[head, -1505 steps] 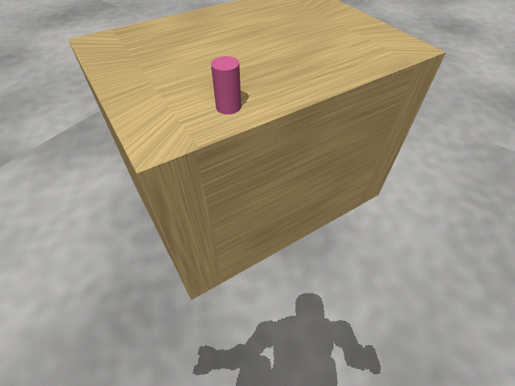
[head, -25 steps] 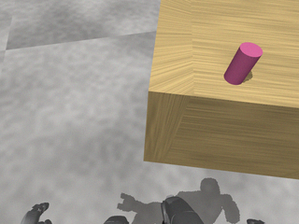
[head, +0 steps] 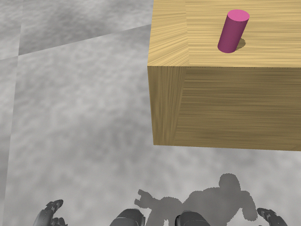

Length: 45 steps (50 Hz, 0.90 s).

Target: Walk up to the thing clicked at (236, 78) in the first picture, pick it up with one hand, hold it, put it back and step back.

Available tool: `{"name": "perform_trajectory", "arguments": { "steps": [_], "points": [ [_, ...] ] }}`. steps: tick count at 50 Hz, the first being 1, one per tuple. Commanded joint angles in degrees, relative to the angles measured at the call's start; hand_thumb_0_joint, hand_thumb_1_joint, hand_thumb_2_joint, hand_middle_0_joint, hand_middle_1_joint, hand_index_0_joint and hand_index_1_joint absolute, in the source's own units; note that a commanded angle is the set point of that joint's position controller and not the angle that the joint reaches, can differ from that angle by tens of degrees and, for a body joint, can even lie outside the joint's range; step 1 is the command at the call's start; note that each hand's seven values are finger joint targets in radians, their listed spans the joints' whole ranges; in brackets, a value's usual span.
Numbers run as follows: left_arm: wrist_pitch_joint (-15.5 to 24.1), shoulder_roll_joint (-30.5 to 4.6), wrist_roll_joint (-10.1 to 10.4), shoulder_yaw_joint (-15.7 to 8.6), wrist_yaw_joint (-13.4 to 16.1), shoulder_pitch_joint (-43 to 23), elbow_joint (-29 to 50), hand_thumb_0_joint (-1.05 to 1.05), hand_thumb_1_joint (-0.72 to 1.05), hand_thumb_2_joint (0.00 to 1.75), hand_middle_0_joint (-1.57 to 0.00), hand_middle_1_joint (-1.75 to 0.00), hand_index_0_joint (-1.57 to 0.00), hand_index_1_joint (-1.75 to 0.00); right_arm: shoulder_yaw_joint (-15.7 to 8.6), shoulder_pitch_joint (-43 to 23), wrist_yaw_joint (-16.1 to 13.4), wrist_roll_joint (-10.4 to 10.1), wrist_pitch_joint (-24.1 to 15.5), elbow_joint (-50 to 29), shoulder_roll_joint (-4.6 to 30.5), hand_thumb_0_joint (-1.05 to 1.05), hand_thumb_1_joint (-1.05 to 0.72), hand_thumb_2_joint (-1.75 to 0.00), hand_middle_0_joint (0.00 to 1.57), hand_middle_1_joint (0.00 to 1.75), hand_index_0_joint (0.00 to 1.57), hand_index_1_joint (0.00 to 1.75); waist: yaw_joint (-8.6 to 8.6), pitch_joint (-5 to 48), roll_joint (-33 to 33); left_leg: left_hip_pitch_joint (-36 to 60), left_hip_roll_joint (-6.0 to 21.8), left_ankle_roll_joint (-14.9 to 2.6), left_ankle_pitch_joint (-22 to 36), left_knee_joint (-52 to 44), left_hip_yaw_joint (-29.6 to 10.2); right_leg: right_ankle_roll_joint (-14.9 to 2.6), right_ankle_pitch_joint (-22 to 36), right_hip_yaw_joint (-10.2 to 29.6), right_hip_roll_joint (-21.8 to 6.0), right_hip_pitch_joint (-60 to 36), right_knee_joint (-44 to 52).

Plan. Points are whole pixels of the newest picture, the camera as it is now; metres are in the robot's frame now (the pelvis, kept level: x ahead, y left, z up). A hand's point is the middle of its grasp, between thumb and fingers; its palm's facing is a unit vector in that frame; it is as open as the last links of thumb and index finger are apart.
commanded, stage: step back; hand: right
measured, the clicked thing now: (232, 32) +0.71 -0.26 +0.05
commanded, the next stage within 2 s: none
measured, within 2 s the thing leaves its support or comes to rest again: neither
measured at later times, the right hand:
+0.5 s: hand out of the picture -0.05 -0.30 -0.15, palm faces +0.04 +0.91 -0.41, open 7.3 cm
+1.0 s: hand out of the picture -0.23 -0.27 -0.14, palm faces -0.06 +0.92 -0.40, open 7.3 cm
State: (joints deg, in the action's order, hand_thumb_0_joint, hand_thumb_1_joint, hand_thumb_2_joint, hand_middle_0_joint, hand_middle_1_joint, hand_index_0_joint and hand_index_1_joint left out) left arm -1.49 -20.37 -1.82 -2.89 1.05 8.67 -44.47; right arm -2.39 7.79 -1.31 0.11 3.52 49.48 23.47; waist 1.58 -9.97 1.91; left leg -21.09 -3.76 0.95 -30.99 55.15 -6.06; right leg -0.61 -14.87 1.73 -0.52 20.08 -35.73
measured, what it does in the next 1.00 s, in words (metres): walks backwards: left foot, then right foot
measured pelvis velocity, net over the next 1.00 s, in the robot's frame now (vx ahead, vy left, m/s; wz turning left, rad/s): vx -0.33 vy -0.01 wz -0.01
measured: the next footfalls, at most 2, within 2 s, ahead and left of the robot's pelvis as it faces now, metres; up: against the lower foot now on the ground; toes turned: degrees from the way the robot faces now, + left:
left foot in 0.08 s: +0.01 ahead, +0.13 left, +0.00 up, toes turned -2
right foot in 0.46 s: -0.17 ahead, -0.13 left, +0.00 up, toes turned -4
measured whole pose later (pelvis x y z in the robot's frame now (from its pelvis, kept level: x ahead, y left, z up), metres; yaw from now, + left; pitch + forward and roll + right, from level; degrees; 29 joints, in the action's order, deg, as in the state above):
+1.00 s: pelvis -0.33 -0.01 +0.00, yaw +0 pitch -2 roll +0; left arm -3.8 -22.5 -0.3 -3.4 0.8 6.6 -47.9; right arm -1.6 8.8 0.0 2.4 2.6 50.1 20.8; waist 0.5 -8.8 -1.1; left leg -18.0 -0.6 -2.0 -15.6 35.9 0.0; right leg -1.0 -29.5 5.7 4.5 26.6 -65.6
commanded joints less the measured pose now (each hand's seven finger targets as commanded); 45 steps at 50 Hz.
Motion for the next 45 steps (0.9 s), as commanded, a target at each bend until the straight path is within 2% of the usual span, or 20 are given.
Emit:
{"name": "perform_trajectory", "arguments": {
  "steps": [1, 3, 4, 5, 6, 9, 16, 22, 23, 24, 25, 28, 32, 35, 40, 41, 42, 43, 44, 45],
  "points": [
    [0.00, -15.46, 0.57, -4.82, 1.08, 1.06, 4.90, 0.00, 0.90, 0.90, -0.20, -0.30, -0.20, -0.30, -3.41, 3.90, -0.50, 0.93, -2.46, -3.19, 8.84, 0.00, -0.90, -0.90, 0.20, 0.30, 0.20, 0.30, -0.57, 15.47, -14.26, 2.05, 2.24, -1.16, 7.53, -22.14, 4.73, -10.20, 32.89, 12.48, -11.86, -15.89, 0.92],
    [-0.74, -14.07, 0.99, -3.88, 0.58, -0.46, 5.86, 0.00, 0.90, 0.90, -0.20, -0.30, -0.20, -0.30, -4.41, 5.72, -0.30, 1.97, -3.03, -2.36, 10.26, 0.00, -0.90, -0.90, 0.20, 0.30, 0.20, 0.30, -2.06, 14.74, -9.06, 11.34, 4.75, -2.69, 21.41, -32.44, 1.51, -5.31, 19.17, 10.80, -7.51, -5.04, -3.46],
    [-0.98, -11.25, 1.18, -3.37, 0.40, 0.92, 5.90, 0.00, 0.90, 0.90, -0.20, -0.30, -0.20, -0.30, -5.56, 4.61, -0.15, 2.94, -3.12, -2.91, 15.03, 0.00, -0.90, -0.90, 0.20, 0.30, 0.20, 0.30, -1.75, 13.99, 3.76, 15.93, 16.95, -7.26, 27.94, -34.37, -14.43, -2.41, 0.38, 8.10, 0.57, 6.78, -12.28],
    [-0.97, -13.00, 1.28, -4.51, 1.30, -2.73, 5.95, 0.00, 0.90, 0.90, -0.20, -0.30, -0.20, -0.30, -6.16, 2.45, 0.55, 1.81, -2.81, -3.95, 20.11, 0.00, -0.90, -0.90, 0.20, 0.30, 0.20, 0.30, -4.13, 12.47, 12.07, 5.21, 27.68, -17.05, 33.12, -37.51, -23.53, -0.61, -23.08, 5.03, 7.15, 4.80, -25.41],
    [-1.12, -14.11, 0.24, -5.02, 1.70, -3.78, 4.88, 0.00, 0.90, 0.90, -0.20, -0.30, -0.20, -0.30, -6.35, 0.80, 0.48, 2.01, -3.05, -3.86, 19.22, 0.00, -0.90, -0.90, 0.20, 0.30, 0.20, 0.30, -3.92, 9.84, 8.42, 0.27, 28.68, -19.17, 30.32, -38.25, -24.57, -0.77, -22.83, 10.12, 6.60, 4.17, -34.15],
    [-1.31, -13.58, 1.41, -5.41, 0.64, 2.34, 1.49, 0.00, 0.90, 0.90, -0.20, -0.30, -0.20, -0.30, -4.22, -4.81, -0.26, 2.23, -3.46, -5.03, 12.87, 0.00, -0.90, -0.90, 0.20, 0.30, 0.20, 0.30, 1.29, 6.68, 4.07, 2.49, 18.87, -12.88, 30.78, -34.97, -9.15, -0.32, -13.85, 10.49, 6.78, 7.64, -39.47],
    [-0.94, -12.14, 0.44, -4.82, -0.76, 1.66, 1.65, 0.00, 0.90, 0.90, -0.20, -0.30, -0.20, -0.30, -4.70, 0.97, -0.39, 2.04, -3.23, -5.62, 12.90, 0.00, -0.90, -0.90, 0.20, 0.30, 0.20, 0.30, -3.11, 11.21, 7.66, 15.50, 19.12, -15.43, 33.81, -31.04, -6.54, 3.05, -15.16, 4.73, 4.01, 5.63, -20.27],
    [-0.42, -11.74, 0.09, -4.90, -1.15, 13.12, -4.37, 0.00, 0.90, 0.90, -0.20, -0.30, -0.20, -0.30, -4.49, -2.86, 0.02, 1.36, -1.26, -6.72, 14.52, 0.00, -0.90, -0.90, 0.20, 0.30, 0.20, 0.30, 1.38, 15.77, 9.64, 4.82, 15.76, -8.92, 24.11, -25.90, -2.91, -1.12, -2.95, -2.83, 1.70, -13.32, 10.88],
    [-0.20, -14.59, -0.78, -5.71, -1.09, 12.16, -3.74, 0.00, 0.90, 0.90, -0.20, -0.30, -0.20, -0.30, -3.65, -1.95, 0.15, 0.89, -1.22, -7.06, 11.91, 0.00, -0.90, -0.90, 0.20, 0.30, 0.20, 0.30, 1.01, 12.93, 2.19, -3.40, 11.61, -5.53, 15.79, -20.58, -0.89, -2.86, -5.87, 6.78, -3.39, -14.07, 13.55],
    [-0.19, -21.63, -0.88, -7.43, -1.20, 9.43, -1.72, 0.00, 0.90, 0.90, -0.20, -0.30, -0.20, -0.30, -2.82, -4.94, -0.23, 0.17, -1.70, -9.04, 8.10, 0.00, -0.90, -0.90, 0.20, 0.30, 0.20, 0.30, 2.58, 9.31, -16.12, -13.24, -1.12, -1.33, 1.83, -8.82, 2.95, -9.27, -5.54, 25.29, -15.83, -8.62, 18.37],
    [-0.11, -24.72, -1.27, -7.64, -0.85, 5.33, 0.22, 0.00, 0.90, 0.90, -0.20, -0.30, -0.20, -0.30, -3.96, -6.15, -1.16, 0.69, -1.39, -8.31, 10.42, 0.00, -0.90, -0.90, 0.20, 0.30, 0.20, 0.30, 3.64, 5.60, -17.54, -9.21, -0.40, 0.05, -4.69, 5.36, -2.04, -16.86, -4.02, 33.26, -24.52, 4.96, 21.66],
    [0.62, -16.27, -0.62, -5.33, -0.02, -4.74, 2.41, 0.00, 0.90, 0.90, -0.20, -0.30, -0.20, -0.30, -3.31, 1.39, -1.19, -0.45, -1.94, -4.34, 10.08, 0.00, -0.90, -0.90, 0.20, 0.30, 0.20, 0.30, -3.53, 6.36, -8.17, -7.44, -2.82, -1.10, 3.19, 12.24, -4.04, -10.06, 18.55, 10.36, -12.66, 0.39, 10.91],
    [0.42, -14.62, -0.80, -5.06, 0.65, 2.25, 2.52, 0.00, 0.90, 0.90, -0.20, -0.30, -0.20, -0.30, -2.26, 1.46, -1.37, 0.53, -2.45, -4.58, 8.51, 0.00, -0.90, -0.90, 0.20, 0.30, 0.20, 0.30, 0.98, 9.82, -11.77, -9.95, -1.88, 0.18, 1.62, 6.26, 0.06, -10.49, 32.34, 8.24, -12.12, -13.14, 5.85],
    [-0.12, -14.83, -0.36, -5.22, 1.43, 5.70, 2.66, 0.00, 0.90, 0.90, -0.20, -0.30, -0.20, -0.30, -2.41, -0.41, -1.17, 1.09, -2.70, -5.72, 8.16, 0.00, -0.90, -0.90, 0.20, 0.30, 0.20, 0.30, 3.24, 11.47, -12.19, -10.11, 0.63, -0.20, 0.01, -5.08, 2.25, -12.05, 37.45, 11.31, -14.91, -20.41, 3.64],
    [-0.83, -16.36, 0.66, -4.25, 1.15, -1.84, 4.46, 0.00, 0.90, 0.90, -0.20, -0.30, -0.20, -0.30, -3.62, 7.47, -0.24, 1.04, -2.26, -2.19, 8.94, 0.00, -0.90, -0.90, 0.20, 0.30, 0.20, 0.30, -1.56, 13.78, -11.78, 7.53, 1.49, -2.10, 12.04, -24.64, 7.12, -8.87, 22.76, 10.99, -14.64, -8.46, 2.75],
    [-1.00, -15.32, 0.70, -3.75, 1.01, -2.22, 4.47, 0.00, 0.90, 0.90, -0.20, -0.30, -0.20, -0.30, -4.01, 8.09, -0.31, 1.39, -2.22, -1.84, 10.12, 0.00, -0.90, -0.90, 0.20, 0.30, 0.20, 0.30, -2.20, 13.61, -9.57, 9.64, 3.56, -3.61, 17.66, -28.63, 4.04, -6.55, 17.31, 10.61, -13.28, -4.83, 0.16],
    [-1.02, -13.38, 0.85, -3.17, 0.89, -0.96, 4.58, 0.00, 0.90, 0.90, -0.20, -0.30, -0.20, -0.30, -4.91, 7.38, -0.26, 2.13, -2.22, -2.33, 13.61, 0.00, -0.90, -0.90, 0.20, 0.30, 0.20, 0.30, -1.71, 14.48, -0.29, 13.33, 13.44, -7.92, 25.40, -31.61, -9.24, -3.21, 6.47, 6.85, -7.53, 3.06, -7.92],
    [-0.94, -12.89, 1.48, -3.35, 1.20, -3.41, 4.78, 0.00, 0.90, 0.90, -0.20, -0.30, -0.20, -0.30, -5.44, 2.94, 0.39, 1.39, -1.91, -3.60, 19.15, 0.00, -0.90, -0.90, 0.20, 0.30, 0.20, 0.30, -2.04, 13.48, 11.21, 5.84, 24.13, -16.42, 32.23, -35.14, -19.44, -0.54, -16.91, -3.50, 2.63, 3.01, -18.85],
    [-1.18, -14.02, 0.59, -4.37, 1.46, -5.19, 4.15, 0.00, 0.90, 0.90, -0.20, -0.30, -0.20, -0.30, -5.87, 2.12, 0.37, 2.03, -2.37, -4.33, 19.79, 0.00, -0.90, -0.90, 0.20, 0.30, 0.20, 0.30, -3.79, 11.85, 10.20, -0.25, 27.95, -20.48, 33.36, -36.60, -25.00, -0.13, -22.90, 3.57, 2.88, 1.37, -30.46],
    [-1.41, -14.25, 0.81, -4.49, 1.30, -4.70, 2.91, 0.00, 0.90, 0.90, -0.20, -0.30, -0.20, -0.30, -5.08, 0.80, -0.02, 2.05, -2.76, -4.37, 16.88, 0.00, -0.90, -0.90, 0.20, 0.30, 0.20, 0.30, -2.43, 11.21, 3.42, -0.03, 24.94, -19.02, 37.97, -33.85, -18.80, -0.27, -21.41, 7.41, 3.87, 1.96, -35.11]
  ]
}}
